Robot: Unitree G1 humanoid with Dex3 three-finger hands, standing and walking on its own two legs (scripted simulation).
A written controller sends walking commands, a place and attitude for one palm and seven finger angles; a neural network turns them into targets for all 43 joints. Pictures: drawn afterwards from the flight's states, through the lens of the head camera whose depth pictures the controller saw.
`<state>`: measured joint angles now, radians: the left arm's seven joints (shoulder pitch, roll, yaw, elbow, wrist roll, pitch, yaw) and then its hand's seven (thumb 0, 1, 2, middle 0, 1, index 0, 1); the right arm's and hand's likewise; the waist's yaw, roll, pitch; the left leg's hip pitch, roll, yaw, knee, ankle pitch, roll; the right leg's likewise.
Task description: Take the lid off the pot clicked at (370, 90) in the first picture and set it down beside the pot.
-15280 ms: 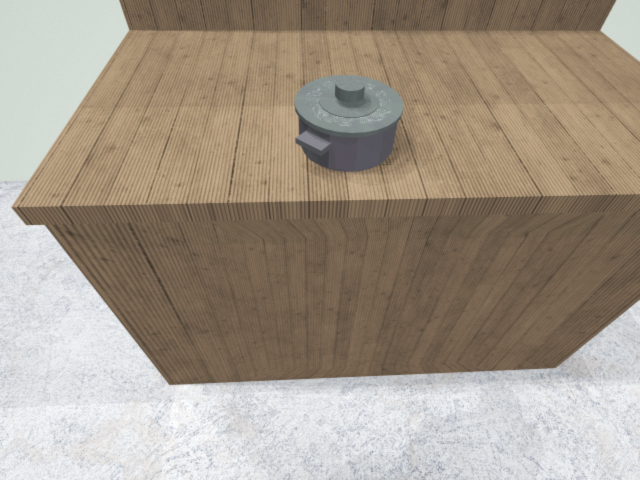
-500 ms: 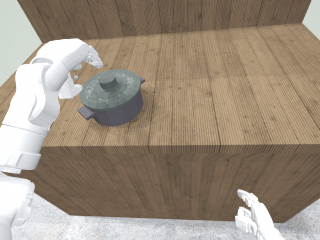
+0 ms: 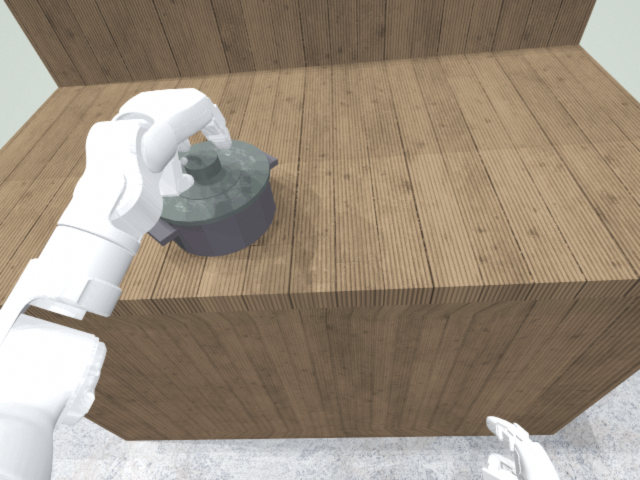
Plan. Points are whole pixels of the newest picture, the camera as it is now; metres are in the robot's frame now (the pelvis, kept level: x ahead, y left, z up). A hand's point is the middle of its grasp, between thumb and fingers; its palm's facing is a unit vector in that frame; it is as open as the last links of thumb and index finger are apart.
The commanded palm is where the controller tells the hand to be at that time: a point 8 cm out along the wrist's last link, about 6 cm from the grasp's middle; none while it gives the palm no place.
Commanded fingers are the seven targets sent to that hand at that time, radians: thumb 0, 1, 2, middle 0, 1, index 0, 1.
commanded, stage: move the open hand above the knob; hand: left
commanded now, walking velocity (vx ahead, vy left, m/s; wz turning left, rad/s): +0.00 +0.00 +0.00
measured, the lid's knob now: (202, 164) +0.49 +0.17 +0.15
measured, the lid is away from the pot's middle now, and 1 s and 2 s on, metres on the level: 0.00 0.00 0.00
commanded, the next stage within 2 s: none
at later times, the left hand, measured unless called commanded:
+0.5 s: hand (185, 122) +0.47 +0.16 +0.23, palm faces -0.18 -0.05 -0.98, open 9.9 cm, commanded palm +0.43 +0.18 +0.29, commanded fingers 0.00 -0.35 1.63 -0.87 -0.08 -0.87 -0.08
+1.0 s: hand (183, 127) +0.45 +0.16 +0.24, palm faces -0.17 -0.03 -0.98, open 9.8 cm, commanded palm +0.43 +0.18 +0.29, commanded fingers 0.00 -0.35 1.63 -0.87 -0.08 -0.87 -0.08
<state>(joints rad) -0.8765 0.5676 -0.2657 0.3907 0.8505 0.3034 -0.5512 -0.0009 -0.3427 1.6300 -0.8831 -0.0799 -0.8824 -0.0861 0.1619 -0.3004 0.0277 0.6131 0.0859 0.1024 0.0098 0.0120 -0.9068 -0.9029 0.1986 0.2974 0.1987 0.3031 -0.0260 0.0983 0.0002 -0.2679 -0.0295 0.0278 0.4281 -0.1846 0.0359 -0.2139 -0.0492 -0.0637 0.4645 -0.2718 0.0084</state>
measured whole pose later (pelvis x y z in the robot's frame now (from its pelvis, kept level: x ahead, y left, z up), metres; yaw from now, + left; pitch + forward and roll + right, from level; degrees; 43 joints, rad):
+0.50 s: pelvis +0.01 +0.00 +0.00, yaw -1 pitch +3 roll +1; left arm -1.04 0.55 -0.23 0.63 0.89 0.32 -0.51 0.00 -0.34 1.63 -0.88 -0.08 -0.88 -0.09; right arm 0.22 -0.29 0.02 0.62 0.08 0.08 0.02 0.01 -0.91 -0.90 0.20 0.30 0.20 0.30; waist -0.05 0.09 -0.03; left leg -0.27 -0.03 0.05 0.40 -0.19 0.04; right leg -0.23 -0.05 -0.04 0.44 -0.27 0.01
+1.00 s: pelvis +0.01 +0.00 +0.00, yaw +0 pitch +2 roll +1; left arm -1.02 0.55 -0.26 0.55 0.86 0.29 -0.52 0.00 -0.34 1.63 -0.89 -0.08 -0.89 -0.09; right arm 0.14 -0.28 0.04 0.63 0.08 0.08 -0.01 0.01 -0.91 -0.90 0.20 0.30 0.20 0.30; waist -0.03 0.08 -0.02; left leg -0.27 -0.03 0.02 0.41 -0.19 0.03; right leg -0.21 -0.05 -0.07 0.45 -0.27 0.00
